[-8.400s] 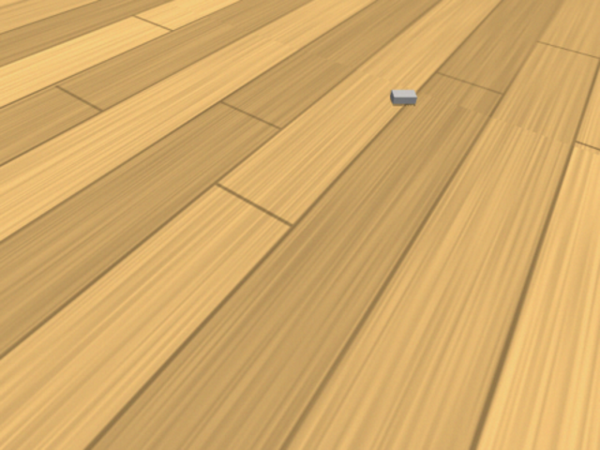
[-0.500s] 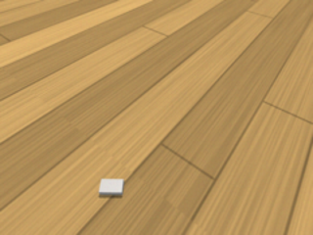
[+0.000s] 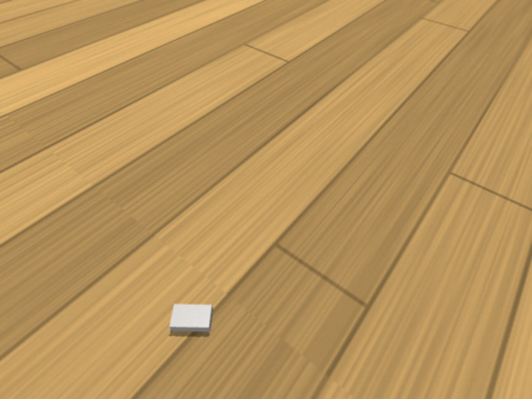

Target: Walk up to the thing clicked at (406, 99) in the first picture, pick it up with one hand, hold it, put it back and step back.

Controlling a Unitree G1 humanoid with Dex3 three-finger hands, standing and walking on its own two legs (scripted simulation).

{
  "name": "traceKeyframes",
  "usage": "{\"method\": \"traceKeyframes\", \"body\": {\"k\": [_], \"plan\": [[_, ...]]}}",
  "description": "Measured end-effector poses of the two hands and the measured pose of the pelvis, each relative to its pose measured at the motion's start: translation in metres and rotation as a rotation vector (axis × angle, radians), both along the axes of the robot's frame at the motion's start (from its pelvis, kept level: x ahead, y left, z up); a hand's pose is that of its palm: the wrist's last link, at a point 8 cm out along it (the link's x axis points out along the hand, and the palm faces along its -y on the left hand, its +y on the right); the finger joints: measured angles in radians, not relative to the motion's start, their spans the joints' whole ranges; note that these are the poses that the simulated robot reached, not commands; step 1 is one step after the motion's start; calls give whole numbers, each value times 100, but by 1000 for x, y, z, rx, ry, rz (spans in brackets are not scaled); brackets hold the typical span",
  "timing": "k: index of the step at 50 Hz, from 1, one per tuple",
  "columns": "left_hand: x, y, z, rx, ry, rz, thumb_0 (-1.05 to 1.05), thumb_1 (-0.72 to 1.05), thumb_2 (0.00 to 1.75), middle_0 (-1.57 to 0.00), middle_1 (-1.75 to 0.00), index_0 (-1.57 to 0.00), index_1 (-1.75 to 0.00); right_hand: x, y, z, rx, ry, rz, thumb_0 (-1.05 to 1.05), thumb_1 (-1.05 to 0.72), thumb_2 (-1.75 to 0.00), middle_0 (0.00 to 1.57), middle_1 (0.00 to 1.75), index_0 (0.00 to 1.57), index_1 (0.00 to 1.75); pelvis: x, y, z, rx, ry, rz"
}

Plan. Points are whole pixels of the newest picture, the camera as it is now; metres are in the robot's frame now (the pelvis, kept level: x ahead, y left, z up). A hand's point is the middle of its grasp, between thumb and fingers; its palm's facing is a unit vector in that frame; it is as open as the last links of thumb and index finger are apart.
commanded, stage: stand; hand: left
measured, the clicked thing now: (192, 317) +0.51 +0.28 -0.76
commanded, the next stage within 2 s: none
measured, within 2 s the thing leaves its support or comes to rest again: neither
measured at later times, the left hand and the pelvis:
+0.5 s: hand out of the picture +0.08 +0.25 -0.16, palm faces -0.03 -0.94 -0.35, open 7.4 cm; pelvis +0.00 +0.00 +0.00, yaw +0 degrees
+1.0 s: hand out of the picture +0.08 +0.26 -0.16, palm faces -0.03 -0.94 -0.35, open 7.4 cm; pelvis +0.00 +0.00 +0.00, yaw +0 degrees
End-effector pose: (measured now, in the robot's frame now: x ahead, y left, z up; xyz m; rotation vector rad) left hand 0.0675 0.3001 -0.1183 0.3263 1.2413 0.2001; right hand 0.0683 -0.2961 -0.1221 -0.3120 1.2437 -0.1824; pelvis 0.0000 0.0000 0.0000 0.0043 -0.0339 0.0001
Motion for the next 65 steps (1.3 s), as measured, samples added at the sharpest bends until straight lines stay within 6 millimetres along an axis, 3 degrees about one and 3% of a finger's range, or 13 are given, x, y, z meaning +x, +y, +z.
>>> {"method": "traceKeyframes", "body": {"k": [36, 65], "plan": [[8, -1, 0, 0, -14, -9, 1, 91, 89, -20, -30, -20, -30, 2, -1, 1, -6, -3, -7, 0, -91, -90, 21, 30, 21, 30, 4, 0, 0, -1, -1, -1], [3, 0, -1, 1, -1, -10, 1, 91, 89, -20, -30, -20, -30, -2, 0, 0, -2, 8, -11, 0, -91, -90, 21, 30, 21, 30, 4, 1, 0, -1, 1, -3]]}}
